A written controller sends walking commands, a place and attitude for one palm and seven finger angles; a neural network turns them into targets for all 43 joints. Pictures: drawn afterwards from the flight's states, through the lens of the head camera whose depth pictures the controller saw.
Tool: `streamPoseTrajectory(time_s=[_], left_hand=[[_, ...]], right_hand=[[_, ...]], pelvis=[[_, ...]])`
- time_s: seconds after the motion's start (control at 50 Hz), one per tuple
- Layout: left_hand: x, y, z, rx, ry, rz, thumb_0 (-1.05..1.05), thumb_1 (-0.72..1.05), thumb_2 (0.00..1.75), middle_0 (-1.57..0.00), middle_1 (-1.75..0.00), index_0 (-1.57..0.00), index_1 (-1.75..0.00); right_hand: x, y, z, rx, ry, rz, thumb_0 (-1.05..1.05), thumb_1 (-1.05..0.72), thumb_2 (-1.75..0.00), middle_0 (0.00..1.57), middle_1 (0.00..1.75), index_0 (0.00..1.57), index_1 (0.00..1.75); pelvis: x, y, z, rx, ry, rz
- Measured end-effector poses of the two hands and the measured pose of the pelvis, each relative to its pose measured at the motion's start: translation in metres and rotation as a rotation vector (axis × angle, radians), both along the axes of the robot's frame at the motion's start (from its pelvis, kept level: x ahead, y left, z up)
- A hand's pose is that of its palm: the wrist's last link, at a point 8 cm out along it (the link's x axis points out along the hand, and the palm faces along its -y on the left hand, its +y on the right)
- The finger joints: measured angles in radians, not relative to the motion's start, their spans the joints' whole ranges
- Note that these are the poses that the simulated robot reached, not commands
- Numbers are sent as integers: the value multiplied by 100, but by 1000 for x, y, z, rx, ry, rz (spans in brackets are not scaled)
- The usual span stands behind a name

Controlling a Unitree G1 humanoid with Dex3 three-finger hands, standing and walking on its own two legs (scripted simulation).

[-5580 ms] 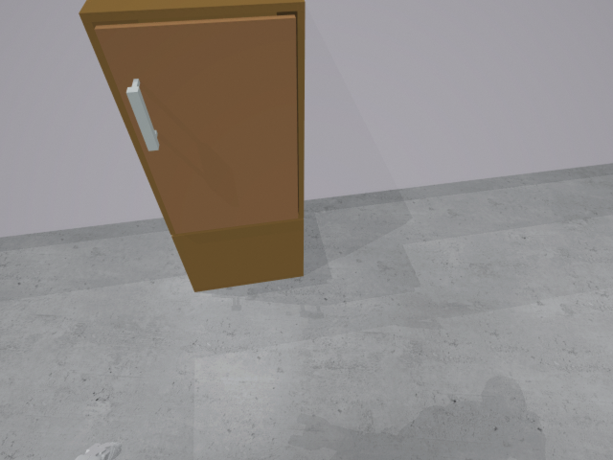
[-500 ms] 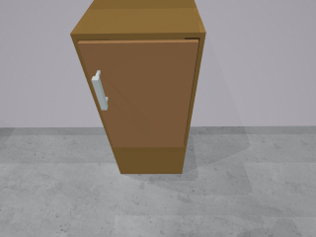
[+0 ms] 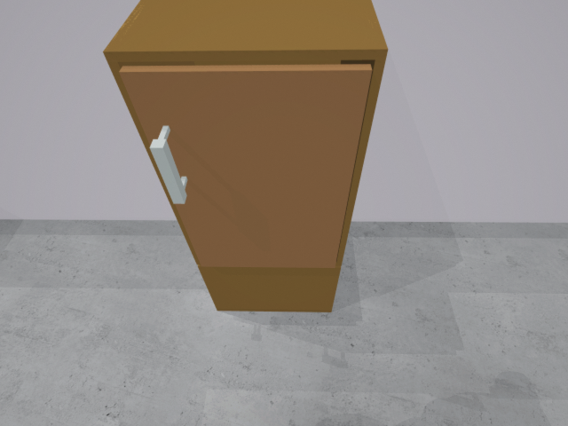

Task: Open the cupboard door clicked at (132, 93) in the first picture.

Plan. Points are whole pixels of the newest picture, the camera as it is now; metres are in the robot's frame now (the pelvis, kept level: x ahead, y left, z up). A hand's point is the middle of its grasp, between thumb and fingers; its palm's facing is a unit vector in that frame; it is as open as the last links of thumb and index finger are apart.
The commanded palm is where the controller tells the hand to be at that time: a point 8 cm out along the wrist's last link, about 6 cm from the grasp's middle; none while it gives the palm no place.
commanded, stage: come to a stop and stand still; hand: left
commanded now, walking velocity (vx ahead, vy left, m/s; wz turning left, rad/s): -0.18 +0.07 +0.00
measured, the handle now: (172, 166) +0.53 +0.24 +0.03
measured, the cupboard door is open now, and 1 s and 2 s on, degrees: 0 0 0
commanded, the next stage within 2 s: look again from close up in 1.16 s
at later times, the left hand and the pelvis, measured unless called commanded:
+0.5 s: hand out of the picture +0.03 +0.19 -0.16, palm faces +0.00 -0.98 -0.22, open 7.3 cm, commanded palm none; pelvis +0.01 +0.01 +0.01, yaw -2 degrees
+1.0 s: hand out of the picture +0.05 +0.21 -0.16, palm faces -0.05 -0.97 -0.23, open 7.4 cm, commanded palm none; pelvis +0.02 +0.03 +0.01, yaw -3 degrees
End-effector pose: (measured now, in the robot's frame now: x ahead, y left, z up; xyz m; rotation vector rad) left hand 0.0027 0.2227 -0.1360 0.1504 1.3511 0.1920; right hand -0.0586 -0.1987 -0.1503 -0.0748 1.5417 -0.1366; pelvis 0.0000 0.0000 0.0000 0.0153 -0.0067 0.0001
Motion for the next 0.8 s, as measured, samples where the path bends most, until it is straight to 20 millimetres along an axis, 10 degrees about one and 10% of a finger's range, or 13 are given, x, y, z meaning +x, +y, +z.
streamPoseTrajectory(time_s=[0.14,0.38,0.8], left_hand=[[11,8,-3,-2,16,4,1,93,90,-20,-30,-20,-30],[22,13,7,-2,10,-37,1,92,90,-20,-30,-20,-30],[37,29,10,9,-31,-106,1,91,90,-20,-30,-20,-30]], right_hand=[[67,-9,3,-53,-128,27,3,-94,-90,20,30,20,30],[123,-15,18,-68,-291,49,1,-93,-90,20,30,20,30],[69,-2,12,-49,-201,18,1,-92,-90,20,30,19,30]], pelvis=[[8,9,2,-1,-5,-3],[10,9,11,6,10,-35],[10,24,9,-12,-4,-44]])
